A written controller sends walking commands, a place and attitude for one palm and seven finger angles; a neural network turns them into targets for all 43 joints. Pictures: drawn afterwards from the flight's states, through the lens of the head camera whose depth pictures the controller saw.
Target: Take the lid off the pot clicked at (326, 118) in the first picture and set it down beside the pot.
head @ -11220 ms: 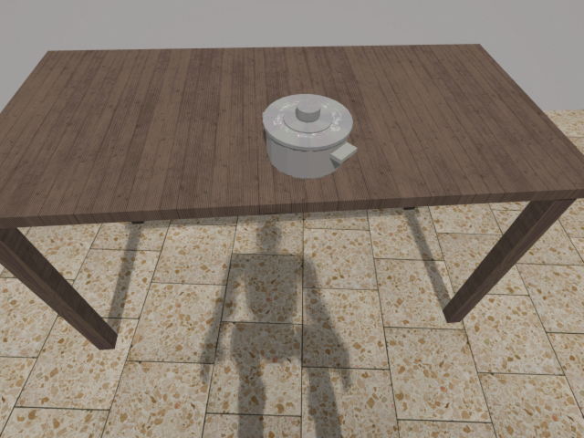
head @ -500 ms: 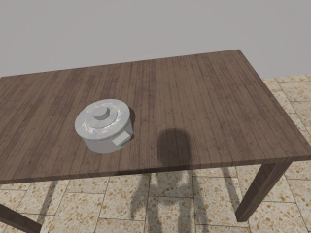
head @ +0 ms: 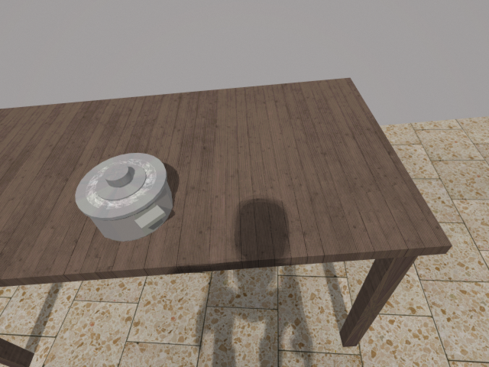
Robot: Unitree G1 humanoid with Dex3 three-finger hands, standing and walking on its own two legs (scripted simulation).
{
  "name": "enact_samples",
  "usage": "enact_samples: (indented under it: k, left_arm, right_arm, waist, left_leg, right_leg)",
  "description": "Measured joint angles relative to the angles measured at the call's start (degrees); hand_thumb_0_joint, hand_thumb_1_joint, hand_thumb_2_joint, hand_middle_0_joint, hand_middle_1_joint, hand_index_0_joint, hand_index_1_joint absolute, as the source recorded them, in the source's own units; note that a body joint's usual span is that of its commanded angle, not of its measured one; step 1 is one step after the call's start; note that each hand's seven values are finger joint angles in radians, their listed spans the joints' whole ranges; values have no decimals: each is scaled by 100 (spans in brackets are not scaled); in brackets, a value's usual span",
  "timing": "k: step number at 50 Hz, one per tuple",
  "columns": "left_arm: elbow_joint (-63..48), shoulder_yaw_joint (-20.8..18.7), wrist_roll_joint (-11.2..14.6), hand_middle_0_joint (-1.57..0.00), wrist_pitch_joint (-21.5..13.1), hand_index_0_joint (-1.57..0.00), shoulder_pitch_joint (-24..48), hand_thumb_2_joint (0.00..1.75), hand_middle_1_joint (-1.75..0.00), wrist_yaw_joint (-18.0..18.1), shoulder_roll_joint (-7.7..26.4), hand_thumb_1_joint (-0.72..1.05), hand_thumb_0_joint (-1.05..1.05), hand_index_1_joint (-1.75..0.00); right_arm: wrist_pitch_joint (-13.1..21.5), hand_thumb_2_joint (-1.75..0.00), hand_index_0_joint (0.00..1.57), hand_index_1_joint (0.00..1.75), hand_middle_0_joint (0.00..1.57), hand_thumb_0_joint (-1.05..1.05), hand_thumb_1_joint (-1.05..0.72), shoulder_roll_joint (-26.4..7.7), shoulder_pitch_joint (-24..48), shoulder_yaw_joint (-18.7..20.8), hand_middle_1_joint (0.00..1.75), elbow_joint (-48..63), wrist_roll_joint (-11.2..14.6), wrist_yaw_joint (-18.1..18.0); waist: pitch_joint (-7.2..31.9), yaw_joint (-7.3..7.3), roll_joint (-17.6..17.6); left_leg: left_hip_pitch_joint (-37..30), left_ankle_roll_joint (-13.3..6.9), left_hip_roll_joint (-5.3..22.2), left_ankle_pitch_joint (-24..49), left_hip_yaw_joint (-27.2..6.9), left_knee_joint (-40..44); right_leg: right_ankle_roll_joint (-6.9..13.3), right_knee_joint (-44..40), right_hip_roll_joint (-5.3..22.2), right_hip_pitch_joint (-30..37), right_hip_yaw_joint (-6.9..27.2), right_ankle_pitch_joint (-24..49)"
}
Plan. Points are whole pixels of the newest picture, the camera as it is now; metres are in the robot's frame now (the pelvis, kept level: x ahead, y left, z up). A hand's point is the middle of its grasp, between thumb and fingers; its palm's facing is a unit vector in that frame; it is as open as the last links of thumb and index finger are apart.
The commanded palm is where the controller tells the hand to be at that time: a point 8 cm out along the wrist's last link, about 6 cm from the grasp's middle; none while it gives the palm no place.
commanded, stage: come to a stop and stand still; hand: left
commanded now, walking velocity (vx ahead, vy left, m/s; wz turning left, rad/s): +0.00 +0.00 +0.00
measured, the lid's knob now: (117, 175) +0.46 +0.26 +0.08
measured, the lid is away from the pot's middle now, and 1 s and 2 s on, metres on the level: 0.00 0.00 0.00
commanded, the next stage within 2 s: look again from close up in 0.70 s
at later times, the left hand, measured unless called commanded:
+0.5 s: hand out of the picture +0.00 +0.13 -0.22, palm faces -0.06 -0.96 -0.27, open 7.2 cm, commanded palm none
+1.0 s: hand out of the picture -0.04 +0.11 -0.17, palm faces -0.01 -0.99 -0.17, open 7.3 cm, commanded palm none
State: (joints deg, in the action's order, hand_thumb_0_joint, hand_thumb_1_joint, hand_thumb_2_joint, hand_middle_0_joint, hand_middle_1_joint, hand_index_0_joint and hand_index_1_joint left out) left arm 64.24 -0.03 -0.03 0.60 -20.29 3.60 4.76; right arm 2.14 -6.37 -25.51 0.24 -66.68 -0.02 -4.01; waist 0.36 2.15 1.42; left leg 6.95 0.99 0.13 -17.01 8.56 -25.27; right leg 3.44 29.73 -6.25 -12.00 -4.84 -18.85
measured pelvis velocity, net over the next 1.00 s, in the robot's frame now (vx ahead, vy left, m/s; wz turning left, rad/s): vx -0.04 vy -0.05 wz -0.06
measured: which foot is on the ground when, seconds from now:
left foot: down 0.00-0.32, up 0.34-0.42, down 0.44-1.00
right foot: down 0.00-0.14, up 0.16-0.32, down 0.34-0.48, up 0.50-0.68, down 0.70-1.00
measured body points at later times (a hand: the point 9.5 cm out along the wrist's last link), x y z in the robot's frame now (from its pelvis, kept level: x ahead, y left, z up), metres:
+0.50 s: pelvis -0.05 -0.06 -0.06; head -0.07 -0.07 +0.39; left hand +0.01 +0.18 -0.20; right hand -0.01 -0.34 -0.20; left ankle -0.06 +0.06 -0.73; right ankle +0.08 -0.27 -0.72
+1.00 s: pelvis -0.04 -0.05 +0.01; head -0.03 -0.06 +0.46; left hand -0.04 +0.16 -0.15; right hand -0.05 -0.27 -0.16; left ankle -0.05 +0.05 -0.73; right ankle -0.02 -0.16 -0.73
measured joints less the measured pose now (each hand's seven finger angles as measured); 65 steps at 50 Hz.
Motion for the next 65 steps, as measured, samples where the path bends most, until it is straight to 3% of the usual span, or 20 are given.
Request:
enact_samples:
  k: [2, 4, 6, 7, 8, 9, 11, 12, 14, 15, 16, 17, 18, 21, 23, 26, 30, 36, 40, 65]
  left_arm:
    - [-27, -20, -53, -20, -80, -20, 28, 90, -30, -36, 42, 93, 2, -30]
    - [-78, -76, -60, -20, -138, -20, 43, 90, -30, -17, 53, 92, 2, -30]
    - [-112, -214, 5, -20, -76, -20, 84, 90, -30, 29, 88, 92, 1, -30]
    - [-148, -292, 94, -20, 29, -20, 116, 90, -30, 51, 144, 92, 1, -30]
    - [-212, -330, 195, -20, 174, -20, 165, 90, -30, 50, 198, 92, 1, -30]
    - [-329, -347, 214, -20, 316, -20, 244, 90, -30, 38, 266, 92, 1, -30]
    - [-635, -361, 37, -20, 398, -20, 398, 90, -30, -20, 357, 91, 1, -30]
    - [-820, -336, -50, -20, 399, -20, 449, 90, -30, -71, 365, 91, 1, -30]
    - [-1103, -194, -92, -20, 270, -20, 524, 90, -30, -152, 362, 91, 0, -30]
    - [-1236, -137, -82, -20, 146, -20, 500, 90, -30, -164, 392, 91, 0, -30]
    - [-1371, -118, -86, -20, 24, -20, 429, 90, -30, -171, 489, 91, 0, -30]
    - [-1495, -137, -110, -20, -64, -20, 320, 90, -30, -188, 667, 91, 0, -30]
    - [-1458, -186, -146, -20, -82, -20, 325, 90, -30, -186, 733, 91, 0, -30]
    - [-974, -131, -258, -20, 204, -20, 523, 90, -30, -245, 348, 91, 0, -30]
    - [-837, -142, -311, -20, 348, -20, 512, 90, -30, -195, 271, 93, 0, -30]
    - [-797, -250, -275, -20, 482, -20, 470, 90, -30, -130, 509, 94, 1, -30]
    - [-897, -180, -202, -20, 365, -20, 481, 90, -30, -213, 504, 93, 1, -30]
    - [-1518, -155, -159, -20, -233, -20, 415, 90, -30, -267, 653, 92, 0, -30]
    - [-1142, -50, -171, -20, -161, -20, 366, 90, -30, -202, 378, 91, 0, -30]
    - [-86, 33, -101, -20, -162, -20, 38, 90, -30, -185, 223, 91, 0, -30]
  right_arm:
    - [-121, -90, 20, 30, 20, 0, -91, -30, -29, 3, 30, -122, -3, 52]
    - [-203, -90, 20, 30, 20, 0, -91, -31, -12, 18, 30, -207, -15, 79]
    - [-214, -90, 20, 30, 20, 0, -91, 19, -1, 65, 30, -178, -1, 64]
    - [-140, -90, 20, 30, 20, 0, -91, 38, -7, 104, 30, -58, 23, 32]
    - [-33, -90, 20, 30, 20, 0, -90, 9, -51, 142, 30, 139, 43, -37]
    - [9, -90, 20, 30, 20, 0, -90, -25, -108, 160, 30, 306, 23, -121]
    - [-78, -90, 20, 30, 20, 0, -90, -122, -173, 164, 30, 328, -105, -72]
    - [-174, -90, 20, 30, 20, 0, -90, -195, -155, 171, 30, 253, -171, 20]
    - [-356, -90, 20, 30, 20, 1, -90, -350, -29, 211, 30, 139, -276, 179]
    - [-421, -90, 20, 30, 20, 1, -90, -413, 54, 209, 30, 161, -279, 236]
    - [-446, -90, 20, 30, 21, 1, -90, -425, 140, 212, 30, 235, -264, 269]
    - [-467, -90, 20, 30, 21, 1, -90, -376, 201, 237, 30, 402, -240, 295]
    - [-483, -90, 21, 30, 21, 1, -90, -415, 326, 288, 30, 594, -227, 335]
    - [-405, -90, 20, 30, 20, 1, -90, -1003, 829, 484, 30, 1104, -264, 404]
    - [-334, -90, 20, 30, 20, 1, -91, -1150, 1027, 528, 30, 1294, -207, 380]
    - [-169, -90, 20, 30, 20, 1, -91, -871, 1056, 385, 30, 1416, -231, 364]
    - [-186, -90, 20, 30, 20, 0, -91, -705, 673, 286, 30, 1178, -255, 359]
    - [-257, -90, 20, 30, 20, 1, -90, -335, 503, 98, 30, 961, -202, 386]
    - [-309, -90, 20, 30, 20, 1, -90, -383, 746, 126, 30, 855, -139, 367]
    - [-4, -90, 20, 30, 20, 1, -90, 75, 598, -84, 30, -3, -14, 261]
  waist:
    - [33, -38, 136]
    - [11, -40, 287]
    - [-66, 75, 325]
    - [-115, 133, 268]
    - [-172, 244, 278]
    - [-275, 305, 271]
    - [-326, 134, 245]
    - [-265, 14, 302]
    - [-156, -187, 450]
    - [-131, -286, 439]
    - [-112, -364, 263]
    - [-49, -412, -126]
    - [-51, -467, -340]
    - [-268, -182, 143]
    - [-188, -107, 159]
    - [-168, -200, -468]
    - [151, -201, -85]
    - [95, -335, 25]
    - [-170, -241, 398]
    - [-3, -264, -93]
  left_leg:
    - [122, -21, 51, -140, -112, -222]
    - [256, -90, 125, -565, -290, -537]
    - [235, -216, 223, -961, -240, -473]
    - [129, -434, 275, -695, -174, -87]
    - [158, -590, 368, 40, -189, 142]
    - [249, -554, 452, 515, -199, 48]
    - [442, -104, 556, 344, -187, -402]
    - [577, 78, 628, 148, -241, -603]
    - [869, 196, 777, -118, -428, -1028]
    - [1020, 169, 832, -255, -482, -1318]
    - [1222, 115, 774, -574, -523, -1749]
    - [1522, 65, 533, -962, -540, -2337]
    - [1850, 22, 379, -1252, -591, -3054]
    - [1973, -69, 163, -1318, -784, -3996]
    - [1553, -163, -13, -1924, -609, -3368]
    - [1052, -190, -201, -1385, -48, -2743]
    - [702, -251, -26, -991, -177, -1906]
    - [1108, -269, -18, -923, -586, -1899]
    - [1364, -158, 55, -1139, -888, -2379]
    - [52, -266, -224, 202, -684, 159]
  right_leg:
    - [560, -145, -67, 52, -109, 106]
    - [555, -505, -177, 238, -238, 379]
    - [-653, -899, -273, 465, -346, 645]
    - [-1413, -291, -288, 57, -333, 907]
    - [-1701, 1656, -333, -823, -213, 44]
    - [-1145, 3822, -341, -1651, 16, -780]
    - [822, 6208, -97, -2594, 618, -1050]
    - [850, 6322, 125, -2776, 842, -943]
    - [-877, 4927, 614, -2575, 1039, -751]
    - [-1292, 3730, 820, -2270, 1028, -551]
    - [-1192, 2658, 989, -1985, 1111, -360]
    - [-317, 1704, 1174, -1788, 1495, -768]
    - [21, 1646, 1190, -2014, 1735, -406]
    - [-750, 2306, 1028, -2305, 1640, 101]
    - [-883, 2383, 1055, -2412, 1735, 66]
    - [-606, 3036, 1048, -2518, 2118, -879]
    - [-342, 4750, 770, -2638, 1178, -539]
    - [-157, 1118, 667, -921, 439, -134]
    - [-69, 943, 454, -866, 193, 30]
    - [-258, -250, 661, -48, 454, 533]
